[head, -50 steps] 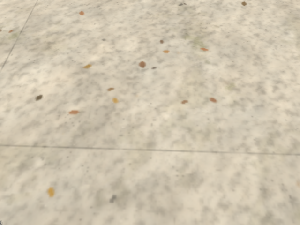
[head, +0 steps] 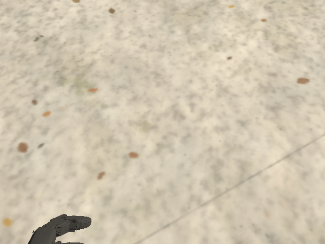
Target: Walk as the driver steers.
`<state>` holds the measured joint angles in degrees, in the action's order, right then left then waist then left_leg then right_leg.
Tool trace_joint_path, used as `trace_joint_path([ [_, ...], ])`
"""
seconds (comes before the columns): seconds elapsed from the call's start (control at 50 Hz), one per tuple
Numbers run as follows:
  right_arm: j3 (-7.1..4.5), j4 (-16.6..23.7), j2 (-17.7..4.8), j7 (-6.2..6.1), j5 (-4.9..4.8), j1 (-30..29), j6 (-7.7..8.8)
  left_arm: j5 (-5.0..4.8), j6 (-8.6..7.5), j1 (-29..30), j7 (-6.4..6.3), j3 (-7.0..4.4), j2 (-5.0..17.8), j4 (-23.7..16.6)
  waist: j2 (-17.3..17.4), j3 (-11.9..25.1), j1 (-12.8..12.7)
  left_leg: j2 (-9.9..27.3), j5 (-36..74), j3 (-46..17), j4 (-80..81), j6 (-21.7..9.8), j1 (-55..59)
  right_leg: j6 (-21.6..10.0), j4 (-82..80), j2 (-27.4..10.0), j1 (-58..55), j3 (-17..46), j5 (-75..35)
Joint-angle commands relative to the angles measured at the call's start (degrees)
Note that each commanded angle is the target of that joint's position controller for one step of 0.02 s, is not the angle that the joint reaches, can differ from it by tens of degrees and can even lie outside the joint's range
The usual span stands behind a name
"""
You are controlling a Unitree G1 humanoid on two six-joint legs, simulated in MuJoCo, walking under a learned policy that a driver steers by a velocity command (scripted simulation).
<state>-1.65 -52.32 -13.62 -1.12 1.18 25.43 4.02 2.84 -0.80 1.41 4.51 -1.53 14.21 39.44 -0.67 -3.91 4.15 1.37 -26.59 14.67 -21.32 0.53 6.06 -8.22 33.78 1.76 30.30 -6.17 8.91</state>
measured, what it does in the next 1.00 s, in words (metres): walks ahead, turning left: right foot, then left foot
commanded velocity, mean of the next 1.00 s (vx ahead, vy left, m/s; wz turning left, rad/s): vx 0.50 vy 0.00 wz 0.36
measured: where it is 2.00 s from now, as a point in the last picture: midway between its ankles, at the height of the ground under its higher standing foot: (89, 129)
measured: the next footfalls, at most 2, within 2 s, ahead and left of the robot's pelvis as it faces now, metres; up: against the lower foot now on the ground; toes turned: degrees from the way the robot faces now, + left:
right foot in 0.02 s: +0.17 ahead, -0.06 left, +0.00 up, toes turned -4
left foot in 0.58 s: +0.45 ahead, +0.10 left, +0.00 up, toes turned +16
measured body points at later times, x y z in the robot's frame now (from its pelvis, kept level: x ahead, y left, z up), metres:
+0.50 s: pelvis +0.27 +0.00 +0.01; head +0.31 +0.00 +0.46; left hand +0.21 +0.25 -0.13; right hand +0.46 -0.20 -0.11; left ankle +0.41 +0.12 -0.69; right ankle +0.13 -0.06 -0.72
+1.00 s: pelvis +0.54 +0.07 +0.02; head +0.58 +0.10 +0.47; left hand +0.65 +0.37 -0.08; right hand +0.64 -0.20 -0.10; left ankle +0.41 +0.09 -0.72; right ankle +0.76 +0.01 -0.68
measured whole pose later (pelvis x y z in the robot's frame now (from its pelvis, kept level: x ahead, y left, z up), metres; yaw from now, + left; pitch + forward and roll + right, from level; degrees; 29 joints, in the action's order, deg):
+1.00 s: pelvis +0.54 +0.07 +0.02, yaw +27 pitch +2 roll +1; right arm -4.1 -50.3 -15.9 -0.1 0.6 24.2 2.4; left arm 1.9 -1.9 -1.8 1.3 -0.2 14.7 41.0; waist -1.9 -2.5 5.4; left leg -8.4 -18.5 -9.4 -18.1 -6.7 -0.5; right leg 2.3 38.0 -3.6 35.7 1.9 3.4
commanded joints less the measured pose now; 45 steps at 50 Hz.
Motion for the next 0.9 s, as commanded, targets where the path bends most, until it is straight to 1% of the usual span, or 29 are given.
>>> trace_joint_path([
  [0.02,-1.21,3.19,-8.87,-0.07,-0.13,1.19,-0.20,1.41,-1.09,-24.06,-2.31,-3.60,9.49,4.19,0.96,15.19,-13.12,11.23,47.76,-2.22,-33.86,-5.22,-18.50,-5.85,-5.98,-4.23,-37.59,10.51,6.71],
  [0.04,0.37,5.80,-1.50,1.30,-1.24,6.78,-0.39,0.99,-1.06,-23.11,-3.12,-4.41,14.73,3.54,-11.89,22.53,-7.79,1.45,-7.87,-4.66,-55.80,-2.62,-40.91,-13.43,-8.34,-25.27,-54.66,40.86,3.28],
  [0.06,-1.66,6.15,-9.19,0.86,-0.88,-0.61,-0.53,-1.07,-0.41,-26.04,-3.95,-4.74,14.08,2.81,-2.17,23.97,-12.68,-0.48,-2.78,-14.67,-61.22,-3.06,-43.76,-13.63,-14.11,-25.70,-50.54,45.35,1.70],
  [0.08,-1.63,7.62,-8.61,0.94,-1.75,-5.36,-0.12,-1.39,-0.66,-20.97,-4.54,-4.18,12.10,4.20,-1.06,13.75,-10.12,2.04,4.47,-16.79,-58.71,-3.63,-45.96,-11.22,-15.84,-23.08,-42.08,33.64,-3.10],
  [0.1,-1.16,7.08,-7.23,1.14,-1.73,-5.26,0.29,-1.44,-1.34,-18.55,-4.53,-3.29,8.96,4.74,0.28,7.81,-7.67,3.28,7.07,-16.92,-53.61,-3.82,-43.04,-8.80,-17.92,-20.48,-33.01,26.90,-8.84],
  [0.12,-1.22,5.63,-6.59,1.31,-1.08,-3.90,-0.27,-1.34,-2.13,-16.49,-4.48,-2.66,6.99,5.14,0.95,5.22,-5.30,4.44,8.22,-17.55,-49.66,-3.71,-39.53,-6.01,-19.42,-17.66,-27.80,21.35,-12.05],
  [0.14,-1.14,4.19,-5.88,1.59,-0.14,-0.86,-1.42,-1.58,-2.77,-15.27,-4.49,-2.11,5.40,5.50,-0.37,4.29,-3.28,4.68,8.86,-17.62,-47.48,-3.20,-35.64,-4.39,-21.19,-15.88,-23.63,17.02,-13.37],
  [0.16,-1.20,3.16,-5.18,1.95,0.25,0.39,-2.30,-1.59,-3.49,-15.49,-4.38,-1.79,4.44,5.95,-0.98,4.13,-2.75,4.44,9.47,-17.66,-46.36,-2.99,-33.57,-3.60,-22.57,-15.00,-21.60,14.71,-14.24],
  [0.18,-1.38,2.94,-4.76,2.36,0.30,0.40,-2.83,-1.66,-4.22,-16.36,-4.28,-1.78,4.45,6.64,-0.85,3.87,-2.40,4.07,10.43,-17.65,-45.59,-2.94,-33.87,-3.08,-23.60,-14.40,-21.49,13.05,-15.51],
  [0.24,-1.71,3.81,-3.73,3.09,0.08,-4.44,-3.51,-1.84,-5.26,-18.42,-4.23,-2.06,5.34,8.38,-1.96,0.98,-2.76,4.24,16.84,-17.69,-42.12,-2.58,-40.05,-0.79,-26.38,-13.02,-22.55,7.52,-15.59],
  [0.3,-1.78,5.27,-3.48,3.32,-0.01,-10.26,-3.38,-1.95,-5.38,-20.62,-4.41,-1.82,4.72,9.63,-2.47,-0.83,-4.06,3.76,23.18,-17.02,-36.24,-2.16,-44.93,1.06,-27.25,-11.94,-24.99,3.48,-17.42],
  [0.34,-1.43,6.19,-2.81,3.54,0.07,-13.66,-3.08,-1.99,-5.43,-21.43,-4.65,-1.56,4.47,10.36,-2.44,-1.35,-4.68,3.32,26.60,-15.38,-30.43,-2.10,-45.25,1.73,-26.89,-11.62,-26.53,0.92,-20.30],
  [0.44,-0.21,9.64,-1.42,4.33,0.62,-22.67,-2.77,-1.80,-4.89,-26.71,-5.95,-1.21,5.11,13.31,-2.30,-2.66,-7.36,1.46,26.59,-8.70,-18.13,-4.14,-44.93,2.36,-24.06,-13.77,-34.72,-3.09,-31.76],
  [0.46,-0.16,10.07,-1.53,4.39,0.64,-23.10,-2.72,-1.66,-4.64,-27.06,-6.19,-1.19,5.56,13.73,-2.50,-2.33,-7.13,0.43,24.75,-7.52,-16.51,-5.05,-43.72,2.63,-22.23,-14.22,-36.44,-3.96,-36.81],
  [0.5,-0.50,9.89,-2.46,4.14,0.71,-20.88,-2.87,-1.46,-4.17,-26.42,-6.78,-1.39,7.27,14.03,-4.12,0.09,-5.29,-2.90,19.20,-5.15,-15.22,-7.43,-38.47,3.32,-15.75,-15.05,-38.99,-5.62,-53.49],
  [0.52,-0.83,9.25,-3.20,3.89,0.81,-18.09,-2.96,-1.35,-3.85,-25.73,-7.13,-1.62,8.32,14.03,-5.21,1.85,-3.71,-4.68,15.89,-4.42,-15.19,-8.83,-35.06,3.45,-10.89,-15.56,-39.66,-6.23,-60.66],
  [0.54,-1.42,8.06,-4.42,3.64,0.90,-13.38,-2.85,-1.11,-3.37,-24.70,-7.26,-1.92,9.38,13.74,-5.71,4.53,-1.39,-6.15,13.08,-4.69,-14.30,-10.45,-29.75,3.18,-3.31,-16.06,-38.91,-6.55,-63.20],
  [0.56,-2.38,6.20,-6.24,3.31,1.14,-6.96,-2.43,-1.00,-2.98,-23.93,-7.13,-2.12,10.05,13.21,-5.24,8.17,1.52,-7.20,11.85,-6.37,-11.21,-12.28,-21.50,2.68,7.06,-16.05,-35.69,-6.48,-57.97],
  [0.58,-3.88,3.96,-9.50,2.62,1.85,1.47,-2.11,-1.39,-3.03,-21.74,-6.71,-2.15,10.12,11.84,-1.35,12.28,6.32,-3.13,11.26,-13.63,-5.65,-15.40,-8.40,3.50,23.14,-13.96,-25.63,-7.34,-42.40],
  [0.6,-5.79,4.31,-16.36,1.72,1.83,0.84,-2.52,-1.90,-3.64,-24.64,-5.32,-0.76,2.88,8.38,12.58,15.89,1.55,14.65,14.45,-41.77,-4.70,-23.95,9.74,6.54,44.69,-2.95,0.27,-6.15,12.69],
  [0.62,-6.05,4.64,-16.51,1.97,-0.55,0.82,-2.98,-1.73,-4.37,-18.94,-4.94,-1.48,6.74,6.09,7.40,18.76,3.52,17.98,14.69,-58.25,3.06,-28.41,12.51,6.84,53.26,1.43,10.91,7.11,20.17],
  [0.64,-5.59,4.58,-14.41,1.50,-0.91,-2.60,-3.10,-1.95,-5.33,-15.34,-4.63,-1.18,6.63,4.56,3.41,9.99,2.00,17.20,16.92,-48.95,5.03,-25.94,6.12,6.40,49.79,-3.24,15.11,10.01,13.72],
  [0.66,-4.77,4.59,-11.00,1.40,-0.92,-4.99,-3.01,-2.21,-5.90,-15.53,-4.58,-1.12,6.88,4.55,-0.43,5.43,-0.45,15.13,22.09,-43.53,6.34,-23.12,-1.50,6.54,44.25,-5.14,12.42,9.16,10.16],
  [0.68,-4.18,4.80,-8.93,1.25,-0.73,-7.51,-2.67,-1.80,-5.51,-16.05,-4.66,-1.26,6.74,5.11,-2.61,2.30,-3.05,11.91,28.11,-38.40,7.03,-20.45,-7.57,7.13,39.74,-6.53,9.15,8.89,9.33],
  [0.7,-3.66,4.93,-7.59,1.01,-0.97,-8.83,-2.21,-0.77,-4.33,-17.02,-4.56,-1.12,6.33,4.99,-2.14,2.08,-4.79,9.32,32.51,-34.62,7.68,-19.30,-11.53,8.25,36.96,-7.11,5.60,8.89,9.19],
  [0.74,-3.55,4.85,-8.23,1.21,-1.30,-8.40,-0.95,0.17,-2.21,-17.97,-4.08,-0.90,5.02,4.74,-0.55,3.18,-6.04,6.57,38.33,-30.86,8.09,-18.42,-14.49,9.86,32.64,-7.28,2.75,7.79,9.05],
  [0.8,-4.12,4.39,-10.47,1.34,-1.25,-5.84,-0.37,0.05,-1.17,-12.72,-3.68,-0.55,4.21,2.20,1.64,2.29,-5.05,3.97,39.64,-28.77,9.04,-16.82,-16.49,11.46,24.77,-7.30,4.53,5.85,3.56],
  [0.86,-4.18,4.05,-10.36,1.37,-1.27,-2.51,-0.72,-0.29,-1.16,-5.19,-3.50,-0.24,4.16,-0.47,3.64,1.66,-2.02,2.46,39.00,-29.07,8.17,-14.29,-14.33,11.90,15.21,-6.44,6.54,5.38,-3.44],
  [0.9,-4.31,3.83,-10.69,1.22,-1.12,-0.13,-0.95,-0.60,-1.36,-1.27,-3.34,0.04,4.21,-1.85,4.43,2.07,-0.07,2.65,39.50,-30.25,6.90,-13.54,-11.17,11.64,10.31,-5.40,7.17,5.56,-6.39],
])
Velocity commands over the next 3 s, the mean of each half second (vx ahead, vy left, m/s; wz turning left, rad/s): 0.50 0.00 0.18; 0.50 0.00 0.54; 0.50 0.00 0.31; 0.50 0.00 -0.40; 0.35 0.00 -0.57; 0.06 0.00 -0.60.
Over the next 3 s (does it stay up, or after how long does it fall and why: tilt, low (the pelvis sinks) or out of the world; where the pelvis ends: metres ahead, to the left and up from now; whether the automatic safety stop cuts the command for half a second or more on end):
stays up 1.26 0.39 0.01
